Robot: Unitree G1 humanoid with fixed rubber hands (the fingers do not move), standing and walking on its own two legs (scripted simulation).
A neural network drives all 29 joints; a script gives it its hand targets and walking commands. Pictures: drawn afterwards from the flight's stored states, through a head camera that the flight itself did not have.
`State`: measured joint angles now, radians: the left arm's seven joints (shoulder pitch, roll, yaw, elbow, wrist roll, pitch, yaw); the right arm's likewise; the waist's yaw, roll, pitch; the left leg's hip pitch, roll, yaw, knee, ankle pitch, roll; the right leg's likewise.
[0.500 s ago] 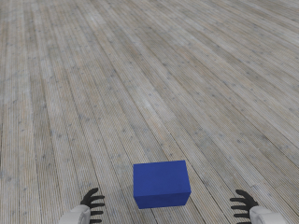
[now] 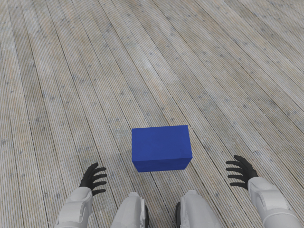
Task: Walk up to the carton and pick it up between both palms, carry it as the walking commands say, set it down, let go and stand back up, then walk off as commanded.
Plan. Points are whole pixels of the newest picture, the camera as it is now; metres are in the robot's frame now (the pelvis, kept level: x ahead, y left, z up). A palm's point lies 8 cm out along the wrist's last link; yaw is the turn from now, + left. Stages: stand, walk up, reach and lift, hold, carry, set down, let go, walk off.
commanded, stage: reach and lift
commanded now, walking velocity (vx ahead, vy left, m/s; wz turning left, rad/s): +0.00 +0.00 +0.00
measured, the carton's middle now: (160, 150) +0.46 +0.00 -0.55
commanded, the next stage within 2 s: none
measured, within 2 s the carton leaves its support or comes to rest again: neither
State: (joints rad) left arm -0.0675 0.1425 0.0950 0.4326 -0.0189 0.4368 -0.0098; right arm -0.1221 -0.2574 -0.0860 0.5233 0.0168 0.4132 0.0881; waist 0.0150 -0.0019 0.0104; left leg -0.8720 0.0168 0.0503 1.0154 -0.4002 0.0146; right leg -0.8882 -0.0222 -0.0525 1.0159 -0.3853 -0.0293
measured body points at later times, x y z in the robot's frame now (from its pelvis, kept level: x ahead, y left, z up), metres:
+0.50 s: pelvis -0.03 -0.01 -0.04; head +0.20 -0.02 +0.34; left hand +0.38 +0.22 -0.14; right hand +0.42 -0.23 -0.14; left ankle +0.05 +0.11 -0.67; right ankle +0.06 -0.10 -0.67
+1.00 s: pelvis -0.02 -0.01 -0.07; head +0.27 -0.02 +0.28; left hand +0.45 +0.23 -0.17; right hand +0.49 -0.25 -0.17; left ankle +0.05 +0.11 -0.67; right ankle +0.06 -0.10 -0.67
